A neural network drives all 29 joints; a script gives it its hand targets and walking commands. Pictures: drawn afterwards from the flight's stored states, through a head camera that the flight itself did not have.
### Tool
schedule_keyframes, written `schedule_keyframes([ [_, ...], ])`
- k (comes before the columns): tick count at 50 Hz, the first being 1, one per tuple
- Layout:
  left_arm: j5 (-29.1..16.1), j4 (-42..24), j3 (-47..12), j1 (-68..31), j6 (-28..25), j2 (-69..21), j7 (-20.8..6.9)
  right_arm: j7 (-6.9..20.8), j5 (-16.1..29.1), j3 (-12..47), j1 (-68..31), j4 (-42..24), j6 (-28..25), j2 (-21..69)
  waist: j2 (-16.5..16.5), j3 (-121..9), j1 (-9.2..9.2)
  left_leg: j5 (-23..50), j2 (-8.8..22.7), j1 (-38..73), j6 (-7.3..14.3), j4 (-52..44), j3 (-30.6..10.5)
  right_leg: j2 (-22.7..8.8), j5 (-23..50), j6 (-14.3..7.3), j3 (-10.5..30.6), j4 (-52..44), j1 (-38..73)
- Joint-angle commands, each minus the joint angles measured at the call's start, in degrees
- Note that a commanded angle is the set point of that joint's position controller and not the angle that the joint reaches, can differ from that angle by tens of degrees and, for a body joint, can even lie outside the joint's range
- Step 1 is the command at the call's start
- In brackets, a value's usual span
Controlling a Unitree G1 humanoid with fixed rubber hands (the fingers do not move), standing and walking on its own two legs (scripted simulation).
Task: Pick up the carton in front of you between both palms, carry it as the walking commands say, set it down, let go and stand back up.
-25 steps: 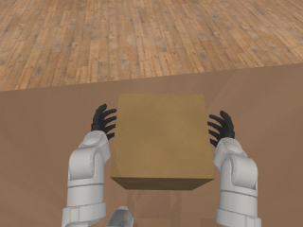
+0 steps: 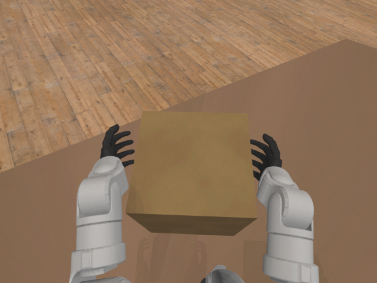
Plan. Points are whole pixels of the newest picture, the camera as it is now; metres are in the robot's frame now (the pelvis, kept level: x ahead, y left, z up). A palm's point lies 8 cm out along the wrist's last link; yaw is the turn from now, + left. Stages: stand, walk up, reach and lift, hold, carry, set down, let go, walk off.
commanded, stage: carry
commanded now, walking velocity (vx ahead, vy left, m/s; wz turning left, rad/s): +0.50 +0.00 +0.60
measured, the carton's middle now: (193, 180) +0.34 -0.01 +0.01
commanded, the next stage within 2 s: none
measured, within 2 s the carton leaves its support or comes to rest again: neither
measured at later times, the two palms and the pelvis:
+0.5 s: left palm (115, 93) +0.57 +0.19 +0.07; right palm (225, 84) +0.63 -0.11 +0.07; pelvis +0.28 -0.02 -0.03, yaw +9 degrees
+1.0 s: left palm (89, 60) +0.81 +0.33 +0.01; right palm (173, 45) +0.92 +0.04 +0.02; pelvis +0.57 +0.06 -0.06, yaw +24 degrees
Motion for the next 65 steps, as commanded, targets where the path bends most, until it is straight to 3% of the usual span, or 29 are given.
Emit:
schedule_keyframes([
  [1, -7.77, -1.67, -33.51, -26.38, 0.76, -41.68, 0.05, 0.67, 9.99, 34.38, -31.15, -4.86, -1.38, 37.52, 10.94, -15.35, -1.45, 37.60, 9.18, 13.65, 5.06, -4.51, -6.01, 3.94, 6.04, -1.74, -4.88, -10.57, 5.25],
  [3, -6.89, -1.39, -32.87, -25.04, 0.95, -41.03, 0.00, 0.82, 10.30, 34.88, -31.20, -4.56, -0.80, 37.35, 12.63, -16.18, 0.10, 45.49, 8.66, 13.93, 4.34, 1.29, -5.15, 6.30, 6.14, -3.27, -6.08, -16.15, 12.67],
  [5, -5.38, -0.17, -31.33, -22.41, 1.11, -39.75, 0.15, 0.81, 10.17, 35.35, -31.12, -3.33, 0.04, 37.34, 9.95, -20.44, 4.06, 40.58, 6.80, 7.28, 2.34, 16.46, -2.42, 5.23, 12.21, -4.05, -6.80, -22.08, 31.55],
  [6, -4.67, 0.34, -30.06, -20.94, 1.37, -39.13, 0.03, 0.63, 9.86, 35.19, -31.83, -3.12, 0.44, 36.93, 5.00, -24.30, 5.75, 19.05, 5.68, -3.95, 2.12, 26.77, -3.89, -3.58, 17.21, -4.17, 1.44, -18.29, 45.15],
  [7, -4.37, 0.62, -28.86, -22.98, 1.52, -36.78, 0.32, 0.72, 9.28, 35.51, -31.72, -1.82, 1.06, 38.87, -8.45, -30.64, 5.19, -19.77, -2.23, -24.01, 0.54, 42.00, -6.55, -21.49, 31.63, -12.00, 25.84, -12.30, 63.50],
  [8, -5.24, 0.38, -29.67, -21.11, 1.34, -38.05, 0.34, 0.77, 9.37, 35.21, -31.08, -1.79, 1.37, 38.17, -9.57, -30.53, 6.83, -20.51, -4.08, -29.96, 1.68, 48.81, -11.56, -21.68, 18.91, -15.46, 29.49, -17.26, 60.39],
  [9, -5.76, -0.49, -29.77, -23.28, 0.93, -39.44, 0.08, 0.92, 10.14, 35.81, -34.46, -2.39, 1.42, 40.42, -8.94, -26.42, 6.33, -17.20, -1.93, -32.33, 3.32, 48.68, -14.03, -19.93, 11.48, -13.72, 27.12, -19.25, 54.70],
  [11, -7.72, -3.07, -32.19, -28.48, 0.09, -43.18, -0.77, 1.35, 10.34, 35.54, -37.16, -2.32, 0.76, 43.14, -1.58, -21.20, 4.77, -10.09, 1.16, -30.14, 3.59, 42.17, -14.92, -17.65, 12.65, -10.30, 18.98, -21.00, 43.38],
  [17, -12.42, -7.76, -37.12, -30.66, -2.30, -42.78, -1.97, 0.20, 6.90, 33.16, -31.14, -2.68, -1.09, 40.72, -4.56, -21.77, 4.57, 1.79, 0.53, -29.90, 3.35, 30.63, -11.30, -14.39, 21.43, -7.72, 6.65, -21.25, 41.60],
  [25, -11.52, -7.42, -36.65, -26.02, -0.27, -37.51, -0.56, -0.42, 5.49, 30.55, -27.10, -2.86, 0.84, 34.49, -3.86, -15.27, 8.59, 21.17, -4.44, -28.41, 6.55, 5.98, -4.71, -11.10, 27.55, -4.27, -3.97, -14.98, 46.17],
  [29, -10.26, -4.54, -36.34, -25.91, 1.39, -37.86, -0.40, -0.11, 4.21, 28.37, -26.07, -0.17, 2.37, 33.21, -6.67, -16.55, 4.54, 19.53, -9.71, -11.17, 9.89, 0.34, -1.32, -12.48, 40.61, -0.90, -9.42, 0.71, 40.92],
  [30, -10.09, -4.14, -36.27, -27.22, 1.72, -38.03, -0.41, 0.00, 4.00, 28.00, -25.16, 1.10, 2.58, 33.70, -4.57, -19.29, 1.64, 20.94, -9.46, -1.06, 10.18, -2.86, -2.99, -11.17, 35.39, 0.87, -10.75, 13.18, 35.53],
  [31, -9.83, -4.18, -36.14, -29.33, 1.97, -38.56, -0.38, 0.19, 4.09, 27.76, -25.27, 1.80, 2.68, 34.05, 2.62, -20.82, 1.02, 34.37, -2.78, 11.28, 11.18, 1.89, -12.33, -6.86, 6.37, 3.11, -9.07, 26.25, 21.75],
  [32, -10.31, -2.89, -36.22, -28.50, 2.63, -40.29, -0.47, -0.33, 2.83, 26.98, -26.44, 2.75, 2.73, 32.78, 14.35, -26.19, 0.31, 50.16, 11.77, 27.15, 21.72, 4.95, -39.41, 3.17, -27.19, 6.00, -5.24, 41.85, 1.60],
  [33, -10.92, -3.43, -35.33, -29.21, 2.61, -40.03, -0.45, -0.46, 4.15, 27.08, -26.47, 2.17, 2.69, 33.38, 14.56, -31.44, -2.38, 38.03, 14.79, 33.51, 27.97, 0.45, -50.55, 4.32, -29.60, 5.23, 2.33, 49.80, -9.10],
  [35, -10.62, -3.33, -34.11, -32.93, 1.91, -43.06, -0.45, 0.46, 7.37, 31.31, -31.94, 0.13, 2.00, 39.08, 2.94, -22.68, -1.54, 23.93, 11.23, 20.86, 23.40, -1.38, -44.47, -1.07, -24.46, 3.77, 7.12, 41.02, -11.28],
  [37, -8.90, -0.98, -32.46, -32.44, 0.77, -45.08, -0.60, 1.75, 9.99, 34.63, -38.03, -2.13, 0.74, 43.26, -1.03, -19.97, 1.32, 22.76, 8.32, 8.22, 20.08, -3.22, -38.65, -2.78, -21.70, 4.36, 6.90, 30.07, -4.85],
  [39, -7.80, 0.13, -32.35, -31.27, -0.25, -46.49, -0.98, 2.45, 11.20, 36.01, -39.49, -2.51, -0.51, 44.57, 1.86, -20.47, 1.23, 22.66, 6.43, 2.83, 19.31, -4.38, -35.35, -3.30, -19.34, 5.52, 5.88, 23.61, -0.40],
  [45, -8.69, -1.77, -34.88, -28.76, -2.66, -46.04, -0.99, 2.76, 10.06, 35.54, -31.83, -1.75, -2.53, 43.47, 6.42, -22.53, -0.70, 46.47, 1.48, 11.53, 14.92, 1.24, -28.65, -0.90, -3.12, 5.91, 3.58, 7.00, -3.18],
  [51, -9.95, -4.67, -36.01, -28.72, -1.83, -41.53, -0.60, 1.26, 8.51, 34.09, -27.81, -3.18, -2.41, 38.45, 7.91, -19.23, -3.24, 44.76, -1.28, 18.07, 12.85, 4.47, -26.88, 2.98, 6.68, 3.61, 0.01, -13.16, -0.92],
  [53, -9.48, -4.07, -34.70, -27.14, -1.02, -39.21, -0.31, 0.59, 8.11, 33.85, -27.19, -3.06, -1.80, 36.62, 8.09, -18.54, -1.69, 41.68, -1.51, 13.31, 10.72, 6.72, -25.36, 4.05, 13.09, 2.40, -0.45, -21.01, 10.41],
  [55, -8.54, -2.70, -33.10, -24.63, -0.08, -37.43, 0.06, -0.14, 7.55, 33.43, -27.56, -2.60, -0.82, 35.18, 5.24, -22.34, 3.23, 36.44, -3.73, 4.92, 7.82, 19.42, -20.60, 1.68, 19.57, 1.51, -0.75, -23.42, 29.66],
  [56, -8.24, -1.98, -32.04, -23.32, 0.47, -36.40, 0.18, -0.50, 7.23, 33.06, -28.64, -2.89, -0.20, 34.47, -1.10, -26.60, 4.81, 14.45, -5.42, -7.59, 6.08, 31.01, -19.08, -8.67, 32.61, 0.08, 9.79, -16.46, 43.69],
  [57, -6.98, -0.34, -30.30, -23.80, 0.86, -33.32, 0.93, -0.71, 7.16, 32.88, -28.48, -0.89, 0.75, 35.36, -14.17, -31.50, 5.63, -17.57, -11.74, -26.58, 2.12, 47.43, -15.19, -23.76, 40.02, -11.21, 30.85, -12.14, 60.71],
  [58, -7.10, 0.60, -30.21, -19.95, 1.07, -34.65, 1.29, -0.85, 8.01, 32.91, -28.02, -2.08, 1.02, 35.04, -11.70, -33.00, 7.64, -18.05, -10.59, -32.05, 2.56, 52.96, -15.35, -22.79, 22.13, -14.72, 37.42, -14.37, 59.57],
  [59, -7.87, -1.23, -30.39, -22.83, 1.02, -36.51, 1.05, -0.86, 8.38, 32.80, -30.49, -2.46, 1.12, 36.39, -8.46, -28.76, 7.73, -14.93, -8.26, -34.53, 3.69, 51.94, -15.63, -19.55, 13.14, -13.43, 34.99, -17.26, 53.98],
  [60, -8.71, -2.03, -31.42, -26.00, 1.04, -38.82, 0.56, -0.75, 8.06, 32.01, -32.51, -2.08, 1.10, 38.01, -2.86, -25.02, 7.52, -12.38, -6.73, -34.50, 3.99, 49.37, -15.17, -17.43, 10.82, -12.08, 31.31, -19.06, 47.80],
  [61, -9.87, -2.90, -33.11, -28.96, 0.83, -41.05, -0.09, -0.57, 7.33, 31.01, -33.15, -0.98, 1.04, 38.88, -1.40, -22.17, 6.86, -10.73, -5.04, -33.83, 4.03, 45.92, -15.46, -16.36, 11.11, -10.99, 28.02, -20.13, 42.58],
  [65, -12.89, -5.22, -36.73, -33.96, -0.71, -44.10, -1.86, 0.00, 5.94, 30.86, -32.96, 0.76, -0.14, 40.88, -5.32, -21.07, 5.40, -6.60, -3.56, -27.99, 3.41, 29.87, -12.32, -12.80, 12.98, -9.69, 18.31, -22.44, 35.51],
])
